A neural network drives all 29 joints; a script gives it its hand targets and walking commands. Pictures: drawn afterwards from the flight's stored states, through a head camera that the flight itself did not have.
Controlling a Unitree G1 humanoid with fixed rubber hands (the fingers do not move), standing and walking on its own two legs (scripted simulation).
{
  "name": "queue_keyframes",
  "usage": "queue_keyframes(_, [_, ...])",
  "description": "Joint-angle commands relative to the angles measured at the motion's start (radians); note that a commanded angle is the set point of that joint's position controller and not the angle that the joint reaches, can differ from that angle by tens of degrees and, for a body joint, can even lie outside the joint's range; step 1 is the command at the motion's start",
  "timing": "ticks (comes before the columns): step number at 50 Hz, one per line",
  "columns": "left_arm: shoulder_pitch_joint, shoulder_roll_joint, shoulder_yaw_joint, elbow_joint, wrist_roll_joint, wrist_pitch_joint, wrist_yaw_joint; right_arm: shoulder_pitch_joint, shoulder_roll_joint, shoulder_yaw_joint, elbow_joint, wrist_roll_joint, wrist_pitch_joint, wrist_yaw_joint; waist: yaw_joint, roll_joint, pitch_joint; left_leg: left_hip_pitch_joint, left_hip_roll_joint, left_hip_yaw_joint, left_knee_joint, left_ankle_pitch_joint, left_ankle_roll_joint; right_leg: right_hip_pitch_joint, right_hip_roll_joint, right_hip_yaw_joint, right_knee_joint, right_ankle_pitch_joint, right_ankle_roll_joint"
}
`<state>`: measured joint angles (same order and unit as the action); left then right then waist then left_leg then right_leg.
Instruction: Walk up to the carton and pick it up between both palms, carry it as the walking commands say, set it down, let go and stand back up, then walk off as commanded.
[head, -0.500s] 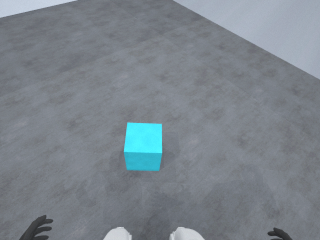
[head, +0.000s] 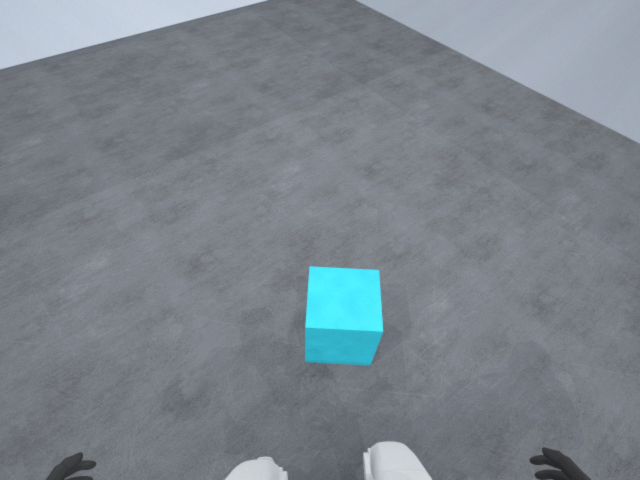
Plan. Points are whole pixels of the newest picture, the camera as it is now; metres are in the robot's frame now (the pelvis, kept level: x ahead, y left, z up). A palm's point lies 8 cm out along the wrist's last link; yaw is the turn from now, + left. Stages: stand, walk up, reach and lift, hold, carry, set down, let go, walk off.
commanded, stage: walk up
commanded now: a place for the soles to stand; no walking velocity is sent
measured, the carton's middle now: (340, 317) +0.63 -0.10 -0.60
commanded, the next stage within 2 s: none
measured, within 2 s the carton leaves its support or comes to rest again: neither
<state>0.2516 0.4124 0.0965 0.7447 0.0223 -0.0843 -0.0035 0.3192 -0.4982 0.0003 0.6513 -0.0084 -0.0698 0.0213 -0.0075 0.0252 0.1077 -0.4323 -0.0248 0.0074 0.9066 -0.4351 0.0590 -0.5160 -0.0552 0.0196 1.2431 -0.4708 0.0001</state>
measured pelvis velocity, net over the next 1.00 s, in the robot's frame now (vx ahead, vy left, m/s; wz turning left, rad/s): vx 0.12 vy -0.01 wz -0.02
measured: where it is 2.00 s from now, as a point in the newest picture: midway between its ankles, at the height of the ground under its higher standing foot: outside the picture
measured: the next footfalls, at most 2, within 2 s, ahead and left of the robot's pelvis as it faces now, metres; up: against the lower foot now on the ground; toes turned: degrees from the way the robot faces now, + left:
right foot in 0.32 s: +0.17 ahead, -0.16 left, +0.00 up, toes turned -1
left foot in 0.62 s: +0.25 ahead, +0.12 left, +0.00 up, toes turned -4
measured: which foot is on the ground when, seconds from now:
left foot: down 0.00-0.34, up 0.36-0.60, down 0.62-1.00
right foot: up 0.00-0.30, down 0.32-0.62, up 0.64-0.84, down 0.86-1.00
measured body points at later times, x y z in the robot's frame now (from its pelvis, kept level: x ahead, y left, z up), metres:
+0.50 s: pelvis +0.08 -0.03 +0.01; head +0.11 -0.04 +0.46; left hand +0.20 +0.31 -0.06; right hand +0.20 -0.35 -0.08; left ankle +0.07 +0.09 -0.65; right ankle +0.13 -0.16 -0.69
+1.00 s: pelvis +0.12 -0.01 +0.00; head +0.15 -0.03 +0.45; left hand +0.24 +0.32 -0.08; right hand +0.23 -0.34 -0.09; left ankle +0.15 +0.10 -0.69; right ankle +0.17 -0.14 -0.69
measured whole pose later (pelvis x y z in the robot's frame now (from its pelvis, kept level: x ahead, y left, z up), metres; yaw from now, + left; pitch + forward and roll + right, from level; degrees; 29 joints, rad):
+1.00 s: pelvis +0.12 -0.01 +0.00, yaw -1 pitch -3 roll +0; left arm 0.25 0.41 0.09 0.74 0.02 -0.07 0.02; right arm 0.28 -0.48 0.00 0.65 -0.01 -0.05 0.00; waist -0.01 0.02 0.11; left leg -0.41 0.01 0.02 0.92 -0.57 0.03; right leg -0.44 0.02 0.06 0.87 -0.38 0.00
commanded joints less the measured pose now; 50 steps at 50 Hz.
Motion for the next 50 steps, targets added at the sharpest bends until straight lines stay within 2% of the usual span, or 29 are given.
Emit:
queue_keyframes(1, [-0.002,0.239,0.034,-0.066,-0.027,-0.002,-0.004,0.156,-0.239,-0.146,-0.005,-0.003,-0.039,-0.026,-0.060,0.067,-0.135,0.408,0.303,-0.482,-0.436,0.382,0.154,-0.289,-0.018,0.032,-0.075,0.049,-0.019])
queue_keyframes(6, [-0.064,0.243,0.034,-0.082,-0.024,0.004,-0.006,0.162,-0.247,-0.146,-0.004,-0.011,-0.035,-0.032,-0.093,0.059,-0.107,0.425,0.300,-0.475,-0.438,0.383,0.120,-0.324,-0.001,0.021,-0.179,0.028,-0.014])
queue_keyframes(11, [-0.067,0.238,0.035,-0.080,-0.017,-0.016,-0.006,0.119,-0.253,-0.149,-0.011,-0.022,-0.028,-0.020,-0.088,0.104,-0.120,0.360,0.324,-0.453,-0.416,0.373,0.186,-0.201,0.001,-0.038,-0.351,-0.030,-0.023])
queue_keyframes(13, [0.000,0.228,0.036,-0.062,-0.013,-0.038,-0.003,0.063,-0.233,-0.138,-0.022,-0.021,-0.018,-0.012,-0.043,0.093,-0.155,0.251,0.293,-0.347,-0.313,0.445,0.176,0.017,0.033,-0.061,-0.553,0.015,-0.044])
queue_keyframes(14, [0.133,0.245,0.046,-0.030,-0.002,-0.055,0.006,-0.006,-0.212,-0.125,-0.045,-0.011,-0.017,-0.008,0.050,0.041,-0.229,0.087,0.233,-0.210,-0.117,0.585,0.128,0.307,0.076,-0.066,-0.690,0.081,-0.081])
queue_keyframes(15, [0.306,0.327,0.081,0.013,0.010,-0.069,0.021,-0.021,-0.127,-0.097,-0.057,-0.004,-0.023,-0.005,0.141,-0.179,-0.345,-0.110,0.126,-0.096,0.258,0.562,0.066,0.587,-0.017,0.145,-0.756,0.041,-0.115])
queue_keyframes(16, [0.323,0.415,0.094,-0.007,-0.004,-0.068,0.028,0.043,-0.058,-0.068,-0.078,0.007,-0.025,0.005,0.107,-0.416,-0.379,-0.395,-0.017,-0.020,0.396,-0.039,-0.036,0.770,-0.314,0.652,-0.852,0.193,-0.225])
queue_keyframes(17, [0.301,0.412,0.086,-0.004,-0.041,-0.057,0.028,-0.068,-0.179,-0.088,-0.084,-0.008,-0.015,-0.011,0.116,-0.218,-0.326,-0.488,0.011,-0.081,0.404,-0.100,-0.027,0.780,-0.347,0.738,-0.839,0.263,-0.319])
queue_keyframes(18, [0.277,0.369,0.073,-0.012,-0.042,-0.054,0.030,-0.090,-0.201,-0.093,-0.062,-0.010,-0.014,-0.017,0.103,-0.144,-0.280,-0.488,0.043,-0.093,0.444,-0.107,-0.025,0.740,-0.326,0.658,-0.771,0.423,-0.356])
queue_keyframes(20, [0.200,0.318,0.052,-0.025,-0.031,-0.049,0.035,-0.072,-0.163,-0.090,-0.056,-0.014,-0.010,-0.012,0.066,-0.076,-0.139,-0.425,0.082,-0.096,0.329,-0.167,-0.034,0.520,-0.278,0.479,-0.734,0.498,-0.295])
queue_keyframes(22, [0.122,0.336,0.054,-0.038,-0.019,-0.033,0.027,-0.038,-0.157,-0.098,-0.041,-0.007,-0.004,0.004,0.051,-0.183,-0.057,-0.267,0.072,-0.043,0.147,-0.197,-0.046,0.313,-0.225,0.367,-0.774,0.355,-0.277])
queue_keyframes(26, [0.070,0.372,0.064,-0.041,-0.013,-0.017,0.011,-0.041,-0.173,-0.115,-0.025,-0.016,-0.007,0.020,0.049,-0.220,-0.033,-0.117,0.064,0.009,-0.027,-0.109,-0.033,0.199,-0.216,0.389,-0.815,0.042,-0.272])
queue_keyframes(27, [0.007,0.363,0.057,-0.057,-0.015,-0.011,0.006,0.013,-0.162,-0.116,-0.005,-0.011,-0.015,0.015,0.007,-0.229,-0.060,0.005,0.059,0.036,-0.158,-0.025,-0.022,0.143,-0.188,0.318,-0.756,0.081,-0.247])
queue_keyframes(28, [-0.038,0.318,0.038,-0.070,-0.022,-0.001,0.001,0.104,-0.158,-0.126,0.032,-0.015,-0.026,0.005,-0.054,-0.164,-0.095,0.199,0.020,0.061,-0.279,0.038,-0.012,0.039,-0.137,0.227,-0.627,0.174,-0.204])
queue_keyframes(29, [-0.043,0.243,0.016,-0.080,-0.026,0.007,0.004,0.200,-0.186,-0.143,0.072,-0.030,-0.033,-0.011,-0.097,-0.031,-0.144,0.358,0.035,-0.056,-0.371,-0.006,0.009,-0.091,-0.052,0.136,-0.375,0.197,-0.145])
queue_keyframes(30, [-0.056,0.128,-0.014,-0.102,-0.040,0.004,0.010,0.220,-0.299,-0.169,0.073,-0.045,-0.039,-0.027,-0.114,0.307,-0.113,0.406,0.292,-0.542,-0.567,-0.058,0.067,-0.325,0.143,0.021,-0.032,0.052,-0.054])
queue_keyframes(31, [-0.064,0.221,0.012,-0.085,-0.026,0.010,0.026,0.122,-0.305,-0.159,0.025,-0.032,-0.032,-0.028,-0.077,0.131,-0.084,0.316,0.402,-0.687,-0.622,-0.033,0.140,-0.342,0.128,0.104,-0.024,-0.094,-0.030])
queue_keyframes(32, [-0.050,0.269,0.020,-0.064,-0.024,0.017,0.031,0.074,-0.300,-0.155,0.010,-0.022,-0.026,-0.029,-0.060,0.064,-0.073,0.274,0.398,-0.646,-0.601,-0.060,0.145,-0.293,0.084,0.116,-0.047,-0.091,-0.033])
queue_keyframes(35, [0.034,0.265,0.031,-0.036,-0.025,0.011,0.021,-0.021,-0.238,-0.137,-0.005,-0.031,-0.018,-0.033,-0.011,0.076,-0.040,0.189,0.335,-0.438,-0.467,0.196,0.194,-0.169,0.047,0.063,-0.127,-0.073,-0.023])
queue_keyframes(38, [0.035,0.232,0.023,-0.049,-0.027,0.001,0.019,0.028,-0.222,-0.128,-0.004,-0.032,-0.013,-0.029,-0.042,0.102,-0.110,0.247,0.331,-0.391,-0.398,0.319,0.209,-0.109,0.042,0.013,-0.295,-0.153,-0.026])
queue_keyframes(39, [0.044,0.229,0.021,-0.046,-0.023,-0.001,0.019,0.024,-0.228,-0.130,-0.012,-0.032,-0.010,-0.027,-0.041,0.123,-0.134,0.236,0.343,-0.371,-0.383,0.336,0.210,-0.049,0.041,-0.014,-0.341,-0.142,-0.029])
queue_keyframes(41, [0.123,0.221,0.025,-0.013,-0.016,-0.017,0.026,-0.051,-0.212,-0.122,-0.031,-0.021,0.001,-0.023,0.028,0.082,-0.171,0.086,0.298,-0.248,-0.273,0.337,0.157,0.210,0.065,-0.058,-0.583,0.031,-0.062])
queue_keyframes(42, [0.166,0.253,0.038,0.001,-0.006,-0.024,0.032,-0.076,-0.166,-0.103,-0.045,-0.022,0.006,-0.023,0.055,0.010,-0.182,-0.038,0.238,-0.165,-0.133,0.306,0.094,0.342,0.054,0.048,-0.674,0.120,-0.078])
queue_keyframes(43, [0.216,0.329,0.056,0.007,0.009,-0.031,0.042,-0.084,-0.098,-0.085,-0.063,-0.005,0.007,-0.025,0.082,-0.234,-0.200,-0.179,0.105,-0.029,0.162,0.308,0.004,0.403,-0.125,0.436,-0.789,0.198,-0.166])
queue_keyframes(44, [0.135,0.367,0.053,-0.020,-0.004,-0.026,0.041,-0.094,-0.110,-0.084,-0.073,0.003,0.016,-0.030,0.052,-0.249,-0.162,-0.257,0.044,-0.034,0.125,-0.093,-0.043,0.386,-0.255,0.690,-0.825,0.349,-0.294])
queue_keyframes(45, [0.085,0.349,0.040,-0.019,-0.013,-0.020,0.039,-0.132,-0.163,-0.096,-0.047,-0.010,0.021,-0.034,0.038,-0.126,-0.147,-0.214,0.061,-0.092,0.134,-0.183,-0.032,0.345,-0.243,0.651,-0.756,0.405,-0.309])
queue_keyframes(47, [0.075,0.317,0.029,-0.015,-0.001,-0.016,0.035,-0.098,-0.151,-0.102,-0.035,-0.014,0.013,-0.029,0.026,-0.145,-0.134,-0.134,0.058,-0.065,0.027,-0.262,-0.011,0.270,-0.203,0.525,-0.709,0.391,-0.262])
queue_keyframes(49, [0.007,0.305,0.026,-0.026,-0.014,-0.002,0.032,-0.019,-0.141,-0.104,0.010,-0.002,0.004,-0.023,-0.013,-0.170,-0.124,0.030,0.027,0.000,-0.181,-0.076,-0.005,0.150,-0.131,0.407,-0.679,0.267,-0.202])
queue_keyframes(50, [-0.031,0.268,0.013,-0.044,-0.018,0.003,0.031,0.012,-0.142,-0.108,0.025,-0.012,-0.005,-0.027,-0.038,-0.140,-0.133,0.133,0.052,-0.047,-0.248,0.007,0.014,0.053,-0.088,0.346,-0.612,0.309,-0.166])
